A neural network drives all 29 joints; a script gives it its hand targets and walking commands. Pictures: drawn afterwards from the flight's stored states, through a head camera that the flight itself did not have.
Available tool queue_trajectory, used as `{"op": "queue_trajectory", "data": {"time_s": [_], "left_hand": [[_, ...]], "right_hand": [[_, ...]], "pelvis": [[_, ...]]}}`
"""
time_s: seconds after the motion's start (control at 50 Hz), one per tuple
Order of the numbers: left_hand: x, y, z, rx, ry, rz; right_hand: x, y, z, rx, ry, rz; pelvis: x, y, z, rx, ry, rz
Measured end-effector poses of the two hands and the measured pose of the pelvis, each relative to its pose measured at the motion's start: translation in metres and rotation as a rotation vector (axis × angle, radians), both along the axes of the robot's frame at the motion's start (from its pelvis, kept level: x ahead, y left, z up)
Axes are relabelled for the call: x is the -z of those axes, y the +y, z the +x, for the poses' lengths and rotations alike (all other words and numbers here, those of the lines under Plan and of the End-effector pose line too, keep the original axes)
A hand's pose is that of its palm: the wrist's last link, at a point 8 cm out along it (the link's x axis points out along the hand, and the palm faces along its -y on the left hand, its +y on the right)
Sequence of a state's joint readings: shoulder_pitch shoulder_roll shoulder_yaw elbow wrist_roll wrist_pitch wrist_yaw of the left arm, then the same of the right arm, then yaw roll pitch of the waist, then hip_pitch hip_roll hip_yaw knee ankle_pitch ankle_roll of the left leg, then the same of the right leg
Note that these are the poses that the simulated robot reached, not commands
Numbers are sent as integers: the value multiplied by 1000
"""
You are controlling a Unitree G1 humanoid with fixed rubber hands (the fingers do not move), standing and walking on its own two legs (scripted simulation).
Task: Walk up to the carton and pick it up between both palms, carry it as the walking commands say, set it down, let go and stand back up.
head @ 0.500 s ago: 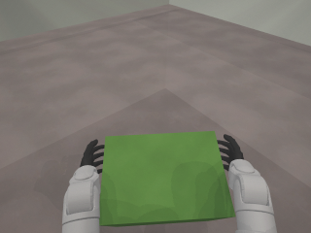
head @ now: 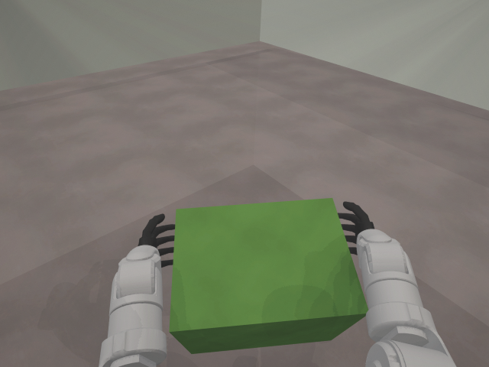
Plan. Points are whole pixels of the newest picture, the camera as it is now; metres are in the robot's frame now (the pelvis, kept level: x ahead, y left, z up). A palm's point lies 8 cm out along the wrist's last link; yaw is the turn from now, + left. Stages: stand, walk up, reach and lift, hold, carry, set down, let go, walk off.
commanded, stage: hold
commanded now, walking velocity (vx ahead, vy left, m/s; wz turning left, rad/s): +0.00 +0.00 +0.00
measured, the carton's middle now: (259, 279) +0.32 +0.02 -0.03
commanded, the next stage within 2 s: set down in 0.48 s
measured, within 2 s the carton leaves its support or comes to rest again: neither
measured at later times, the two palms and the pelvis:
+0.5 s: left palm (165, 259) +0.30 +0.19 +0.04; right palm (372, 261) +0.33 -0.18 +0.04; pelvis +0.05 -0.01 +0.01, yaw +0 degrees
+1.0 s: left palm (155, 270) +0.30 +0.21 +0.00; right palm (353, 267) +0.34 -0.16 +0.00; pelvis +0.00 +0.00 -0.01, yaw +1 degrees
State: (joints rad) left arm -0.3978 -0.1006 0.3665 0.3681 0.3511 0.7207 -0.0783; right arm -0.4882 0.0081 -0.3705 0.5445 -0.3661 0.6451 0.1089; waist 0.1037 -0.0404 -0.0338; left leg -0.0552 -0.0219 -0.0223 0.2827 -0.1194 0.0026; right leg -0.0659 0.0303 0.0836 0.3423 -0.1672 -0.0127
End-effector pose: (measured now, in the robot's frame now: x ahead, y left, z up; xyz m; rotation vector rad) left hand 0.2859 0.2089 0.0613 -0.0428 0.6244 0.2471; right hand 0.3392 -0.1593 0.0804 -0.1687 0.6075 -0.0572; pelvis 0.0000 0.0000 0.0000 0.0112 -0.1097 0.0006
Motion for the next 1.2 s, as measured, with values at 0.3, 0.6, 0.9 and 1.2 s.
{"op": "queue_trajectory", "data": {"time_s": [0.3, 0.6, 0.9, 1.2], "left_hand": [[12, -16, 16, 14, 40, 72], [23, -7, -3, -72, 17, 58], [51, 8, 2, 3, 70, 21], [105, 5, 21, 7, 105, 11]], "right_hand": [[31, -15, -2, 49, 37, 34], [41, -3, -7, 15, 19, 41], [74, 4, -8, 7, 91, 51], [120, -1, 12, -12, 130, 31]], "pelvis": [[-5, 2, 41, 4, 44, -3], [-4, -18, 44, -9, 62, -5], [6, -8, 7, -19, 123, -18], [22, 4, 0, 6, 331, -3]]}}
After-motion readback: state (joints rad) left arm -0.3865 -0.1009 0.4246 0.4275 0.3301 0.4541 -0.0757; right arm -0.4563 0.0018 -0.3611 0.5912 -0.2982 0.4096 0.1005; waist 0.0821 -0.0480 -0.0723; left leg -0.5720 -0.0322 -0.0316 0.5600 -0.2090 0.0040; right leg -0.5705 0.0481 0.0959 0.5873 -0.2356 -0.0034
